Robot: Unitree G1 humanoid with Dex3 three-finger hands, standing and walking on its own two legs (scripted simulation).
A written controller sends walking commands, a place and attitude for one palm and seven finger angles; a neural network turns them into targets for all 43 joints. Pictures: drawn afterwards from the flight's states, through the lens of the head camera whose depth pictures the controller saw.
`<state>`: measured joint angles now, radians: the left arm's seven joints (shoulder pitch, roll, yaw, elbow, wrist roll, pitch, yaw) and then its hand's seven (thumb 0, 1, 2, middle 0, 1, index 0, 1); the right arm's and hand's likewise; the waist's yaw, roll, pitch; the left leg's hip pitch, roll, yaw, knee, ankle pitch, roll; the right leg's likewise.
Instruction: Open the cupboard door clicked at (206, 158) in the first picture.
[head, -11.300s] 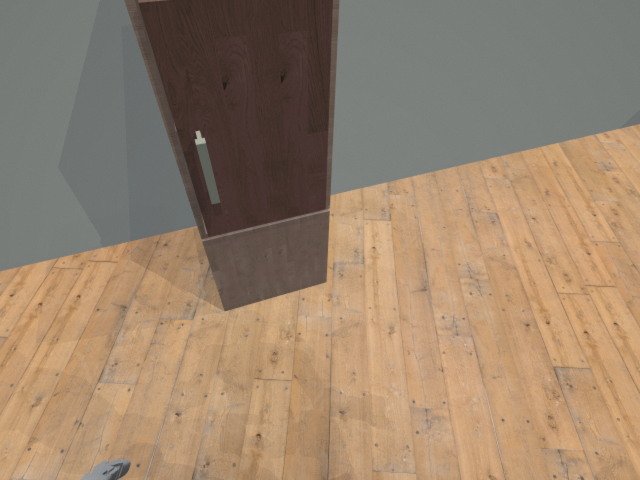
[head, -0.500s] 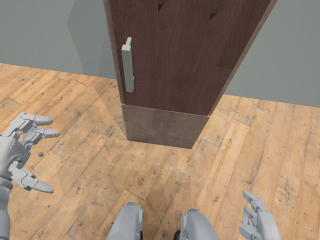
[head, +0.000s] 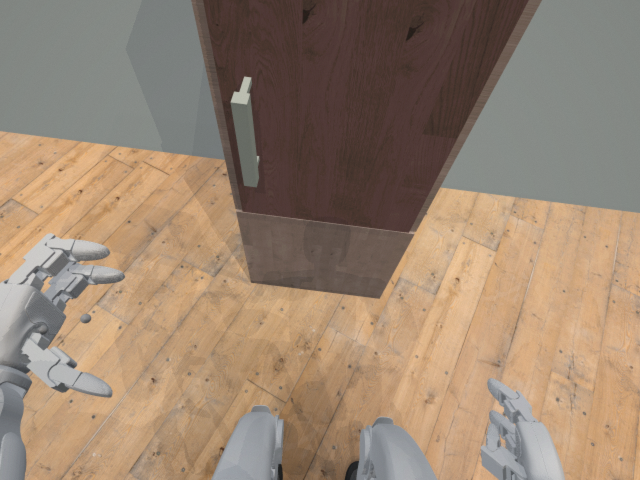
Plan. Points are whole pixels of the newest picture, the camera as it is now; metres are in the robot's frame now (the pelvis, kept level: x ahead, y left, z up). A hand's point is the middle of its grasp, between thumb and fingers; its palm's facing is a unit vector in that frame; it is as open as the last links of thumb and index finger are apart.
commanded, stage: move the hooked fingers beside the handle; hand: left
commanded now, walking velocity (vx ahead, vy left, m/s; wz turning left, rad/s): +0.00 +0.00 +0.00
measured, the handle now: (249, 136) +0.58 +0.15 +0.02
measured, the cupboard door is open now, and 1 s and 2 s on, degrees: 0 0 0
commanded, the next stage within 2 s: none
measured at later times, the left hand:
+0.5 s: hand (122, 263) +0.35 +0.26 +0.04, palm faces -0.04 -1.00 -0.05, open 14.0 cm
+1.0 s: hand (157, 211) +0.43 +0.24 +0.02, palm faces -0.05 -1.00 -0.03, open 14.0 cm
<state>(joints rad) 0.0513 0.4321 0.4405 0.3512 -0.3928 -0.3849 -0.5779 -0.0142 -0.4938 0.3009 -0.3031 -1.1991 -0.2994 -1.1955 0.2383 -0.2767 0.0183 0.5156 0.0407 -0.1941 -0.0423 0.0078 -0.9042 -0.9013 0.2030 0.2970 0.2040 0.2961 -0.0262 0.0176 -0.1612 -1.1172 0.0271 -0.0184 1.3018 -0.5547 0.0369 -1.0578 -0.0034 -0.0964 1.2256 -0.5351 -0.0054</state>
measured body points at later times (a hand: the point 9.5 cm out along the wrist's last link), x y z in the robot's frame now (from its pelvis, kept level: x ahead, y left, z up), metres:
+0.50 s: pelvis +0.00 +0.00 +0.00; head +0.12 +0.02 +0.43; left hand +0.34 +0.31 +0.04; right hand +0.15 -0.26 -0.09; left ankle +0.03 +0.09 -0.62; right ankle +0.03 -0.12 -0.62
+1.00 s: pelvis +0.00 +0.00 -0.01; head +0.14 +0.03 +0.42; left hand +0.43 +0.30 +0.03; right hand +0.10 -0.27 -0.11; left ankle +0.03 +0.09 -0.62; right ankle +0.03 -0.12 -0.62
